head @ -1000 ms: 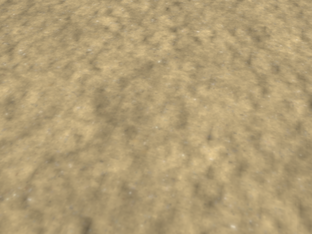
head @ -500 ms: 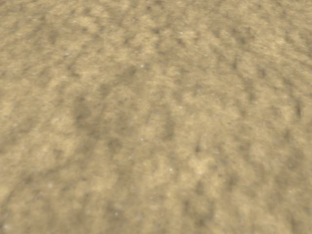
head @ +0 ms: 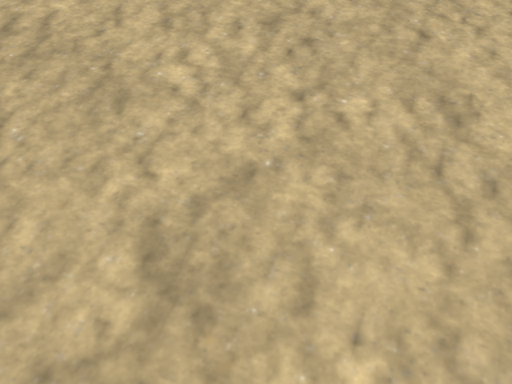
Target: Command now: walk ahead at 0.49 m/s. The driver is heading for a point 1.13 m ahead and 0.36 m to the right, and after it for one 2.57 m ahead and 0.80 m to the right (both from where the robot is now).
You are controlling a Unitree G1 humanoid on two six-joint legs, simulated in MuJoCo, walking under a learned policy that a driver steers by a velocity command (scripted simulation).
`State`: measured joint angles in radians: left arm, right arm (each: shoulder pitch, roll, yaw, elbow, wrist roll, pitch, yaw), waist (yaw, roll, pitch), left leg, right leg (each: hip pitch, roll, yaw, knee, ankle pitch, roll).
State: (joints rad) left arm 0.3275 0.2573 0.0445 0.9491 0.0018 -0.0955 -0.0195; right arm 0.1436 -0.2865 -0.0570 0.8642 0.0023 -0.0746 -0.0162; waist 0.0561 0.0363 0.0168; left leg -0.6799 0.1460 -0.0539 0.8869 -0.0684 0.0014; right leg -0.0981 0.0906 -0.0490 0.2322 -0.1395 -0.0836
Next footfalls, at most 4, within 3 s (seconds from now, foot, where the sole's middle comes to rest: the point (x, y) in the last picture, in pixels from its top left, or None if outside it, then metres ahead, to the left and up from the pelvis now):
0.24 left None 0.32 0.16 -0.78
0.76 right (336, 370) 0.55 -0.14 -0.78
1.26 left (317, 257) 0.90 -0.10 -0.78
1.76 right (436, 251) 0.94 -0.47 -0.78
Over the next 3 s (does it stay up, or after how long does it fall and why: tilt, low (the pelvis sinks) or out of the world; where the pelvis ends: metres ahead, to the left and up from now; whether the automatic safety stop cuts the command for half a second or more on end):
stays up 1.05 -0.44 -0.01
